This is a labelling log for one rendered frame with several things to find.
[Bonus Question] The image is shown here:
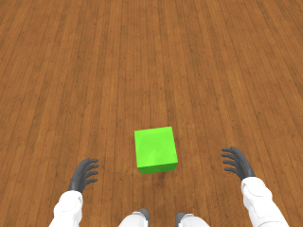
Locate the left robot shin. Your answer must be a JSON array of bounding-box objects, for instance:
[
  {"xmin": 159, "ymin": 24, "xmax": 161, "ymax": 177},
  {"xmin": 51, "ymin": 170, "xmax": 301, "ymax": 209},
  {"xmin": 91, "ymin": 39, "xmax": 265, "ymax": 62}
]
[{"xmin": 132, "ymin": 212, "xmax": 145, "ymax": 218}]

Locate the robot right forearm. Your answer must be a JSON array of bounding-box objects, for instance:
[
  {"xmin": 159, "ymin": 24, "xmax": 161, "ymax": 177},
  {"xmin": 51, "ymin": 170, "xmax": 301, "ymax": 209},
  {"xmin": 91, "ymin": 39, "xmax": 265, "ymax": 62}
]
[{"xmin": 241, "ymin": 177, "xmax": 289, "ymax": 227}]

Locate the carton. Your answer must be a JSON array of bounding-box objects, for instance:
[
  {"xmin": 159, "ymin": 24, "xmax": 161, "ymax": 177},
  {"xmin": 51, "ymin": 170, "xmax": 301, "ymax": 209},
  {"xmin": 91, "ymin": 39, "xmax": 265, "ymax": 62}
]
[{"xmin": 134, "ymin": 127, "xmax": 178, "ymax": 174}]

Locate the robot right hand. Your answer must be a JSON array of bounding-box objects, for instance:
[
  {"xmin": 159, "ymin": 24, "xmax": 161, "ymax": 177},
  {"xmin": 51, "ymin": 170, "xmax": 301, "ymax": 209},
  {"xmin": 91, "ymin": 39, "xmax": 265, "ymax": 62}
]
[{"xmin": 221, "ymin": 146, "xmax": 256, "ymax": 182}]

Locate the left robot thigh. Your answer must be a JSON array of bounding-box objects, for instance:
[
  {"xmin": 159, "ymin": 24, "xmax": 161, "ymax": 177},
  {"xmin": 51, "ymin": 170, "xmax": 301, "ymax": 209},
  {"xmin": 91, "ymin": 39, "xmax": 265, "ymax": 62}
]
[{"xmin": 118, "ymin": 215, "xmax": 148, "ymax": 227}]

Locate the robot left hand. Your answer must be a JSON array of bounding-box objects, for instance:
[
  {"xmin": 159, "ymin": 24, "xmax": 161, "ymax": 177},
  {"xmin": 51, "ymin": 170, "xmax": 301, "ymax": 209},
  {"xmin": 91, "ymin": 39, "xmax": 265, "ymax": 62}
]
[{"xmin": 67, "ymin": 157, "xmax": 99, "ymax": 194}]

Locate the robot left forearm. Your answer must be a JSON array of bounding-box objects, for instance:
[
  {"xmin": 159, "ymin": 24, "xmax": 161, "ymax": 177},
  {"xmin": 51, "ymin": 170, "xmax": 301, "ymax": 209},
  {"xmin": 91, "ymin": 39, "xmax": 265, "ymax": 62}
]
[{"xmin": 48, "ymin": 190, "xmax": 83, "ymax": 227}]

